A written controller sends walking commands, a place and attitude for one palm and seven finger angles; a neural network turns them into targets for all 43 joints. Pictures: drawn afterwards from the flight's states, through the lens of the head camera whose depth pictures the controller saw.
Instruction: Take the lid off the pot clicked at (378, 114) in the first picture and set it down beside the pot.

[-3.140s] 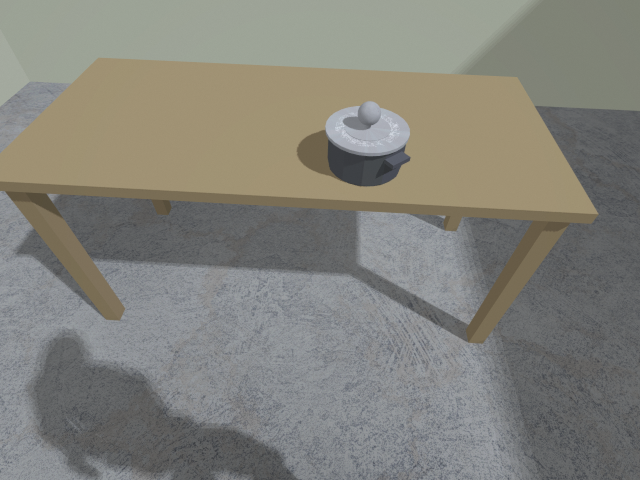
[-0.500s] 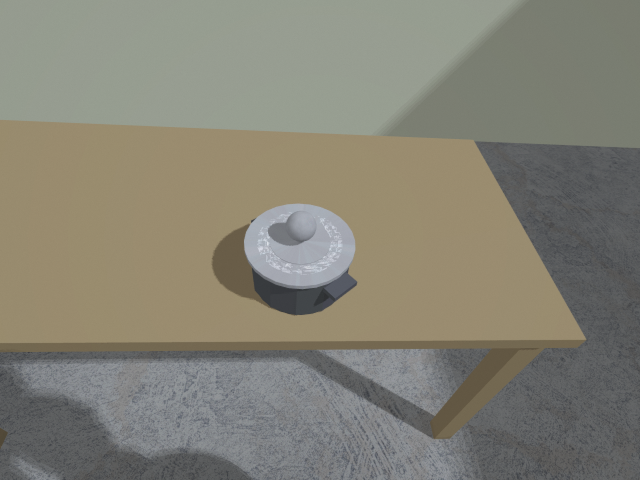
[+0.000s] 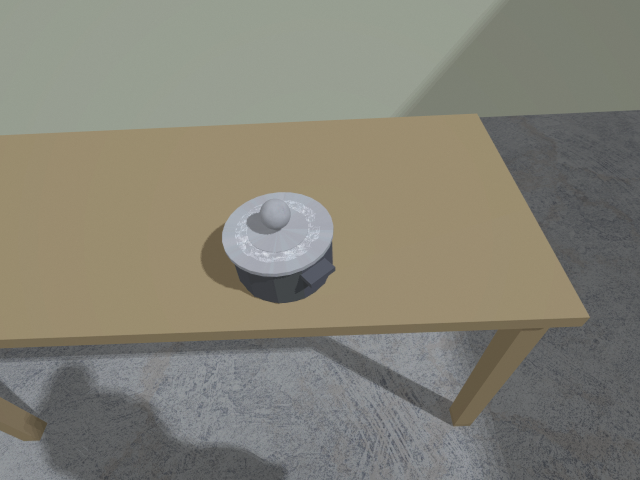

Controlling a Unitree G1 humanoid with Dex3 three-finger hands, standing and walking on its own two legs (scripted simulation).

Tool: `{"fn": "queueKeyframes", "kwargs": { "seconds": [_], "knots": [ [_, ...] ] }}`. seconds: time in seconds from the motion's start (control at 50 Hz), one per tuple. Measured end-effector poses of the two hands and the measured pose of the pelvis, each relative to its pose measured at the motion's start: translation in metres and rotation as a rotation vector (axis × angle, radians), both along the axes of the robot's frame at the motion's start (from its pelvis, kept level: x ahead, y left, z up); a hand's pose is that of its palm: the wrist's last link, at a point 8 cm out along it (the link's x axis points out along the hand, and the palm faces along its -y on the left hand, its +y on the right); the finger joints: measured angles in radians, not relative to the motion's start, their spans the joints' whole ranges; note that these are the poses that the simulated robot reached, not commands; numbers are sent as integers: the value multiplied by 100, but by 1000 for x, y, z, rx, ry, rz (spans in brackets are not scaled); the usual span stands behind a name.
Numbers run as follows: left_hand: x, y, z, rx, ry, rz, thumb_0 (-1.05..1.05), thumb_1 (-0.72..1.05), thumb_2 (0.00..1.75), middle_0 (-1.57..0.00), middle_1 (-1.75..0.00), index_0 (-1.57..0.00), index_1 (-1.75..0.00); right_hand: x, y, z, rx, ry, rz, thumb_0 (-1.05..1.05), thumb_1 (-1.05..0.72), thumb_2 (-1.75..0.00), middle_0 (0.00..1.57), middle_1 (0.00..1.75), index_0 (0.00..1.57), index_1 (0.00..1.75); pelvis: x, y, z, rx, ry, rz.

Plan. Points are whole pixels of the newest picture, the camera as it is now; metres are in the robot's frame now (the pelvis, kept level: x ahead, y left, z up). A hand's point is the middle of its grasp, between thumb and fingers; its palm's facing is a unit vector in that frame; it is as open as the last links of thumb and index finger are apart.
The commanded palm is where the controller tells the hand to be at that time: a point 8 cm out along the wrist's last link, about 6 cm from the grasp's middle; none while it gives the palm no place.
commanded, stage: come to a stop and stand still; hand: left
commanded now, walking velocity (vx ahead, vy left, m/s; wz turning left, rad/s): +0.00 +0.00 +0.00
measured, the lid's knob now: (275, 214) +0.50 +0.10 +0.03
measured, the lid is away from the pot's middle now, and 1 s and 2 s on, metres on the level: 0.00 0.00 0.00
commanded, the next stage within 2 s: look again from close up in 0.12 s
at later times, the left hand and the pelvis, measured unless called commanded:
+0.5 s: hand out of the picture +0.01 +0.19 -0.17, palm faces +0.02 -0.98 -0.20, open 7.4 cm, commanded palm none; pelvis +0.01 +0.02 +0.00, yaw -1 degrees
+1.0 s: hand out of the picture -0.02 +0.22 -0.17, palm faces +0.01 -0.98 -0.19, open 7.4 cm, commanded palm none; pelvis +0.00 +0.05 +0.00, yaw -1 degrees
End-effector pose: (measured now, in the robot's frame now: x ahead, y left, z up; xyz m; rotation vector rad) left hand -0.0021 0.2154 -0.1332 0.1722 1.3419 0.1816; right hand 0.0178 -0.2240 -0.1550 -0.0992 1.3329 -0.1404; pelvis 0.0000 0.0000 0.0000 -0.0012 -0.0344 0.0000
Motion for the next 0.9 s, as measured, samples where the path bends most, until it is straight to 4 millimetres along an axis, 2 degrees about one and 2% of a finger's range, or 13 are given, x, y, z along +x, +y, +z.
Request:
{"fn": "queueKeyframes", "kwargs": {
  "seconds": [0.18,0.36,0.52,0.9],
  "knots": [
    [12,3,-3,-3,-18,0,0,91,90,-20,-30,-20,-30,25,-2,6,-18,-33,22,1,-93,-90,20,30,19,30,7,0,0,7,-5,-6],
    [12,11,-6,-21,-8,-4,0,91,90,-20,-30,-20,-30,30,7,11,-31,-34,25,1,-93,-90,20,30,20,30,10,9,1,6,3,-10],
    [7,23,-8,-32,10,-9,0,91,90,-20,-30,-20,-30,18,18,13,-38,-6,19,1,-93,-90,20,30,20,30,9,21,2,3,9,-9],
    [-14,50,-9,-37,55,-16,0,91,90,-20,-30,-20,-30,-27,53,12,-16,73,-8,1,-93,-90,20,30,20,30,-1,47,3,-2,20,-10]
  ]
}}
